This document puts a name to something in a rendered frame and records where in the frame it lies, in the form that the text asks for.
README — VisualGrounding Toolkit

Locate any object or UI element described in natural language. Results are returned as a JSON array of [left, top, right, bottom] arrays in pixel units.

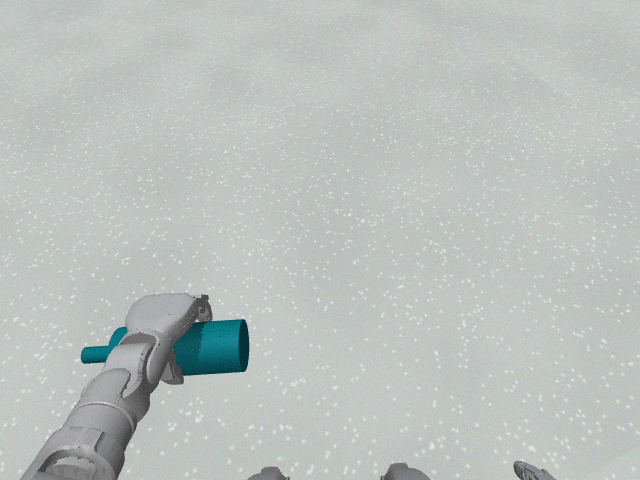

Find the bottle
[[81, 319, 249, 376]]

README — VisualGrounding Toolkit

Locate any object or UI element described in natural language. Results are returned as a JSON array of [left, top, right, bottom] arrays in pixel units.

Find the right robot hand
[[514, 461, 556, 480]]

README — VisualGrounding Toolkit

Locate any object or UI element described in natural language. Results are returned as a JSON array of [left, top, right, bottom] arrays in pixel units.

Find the left robot arm
[[19, 328, 172, 480]]

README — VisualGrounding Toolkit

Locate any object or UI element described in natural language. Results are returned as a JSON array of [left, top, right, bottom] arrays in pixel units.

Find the left robot hand
[[125, 293, 213, 385]]

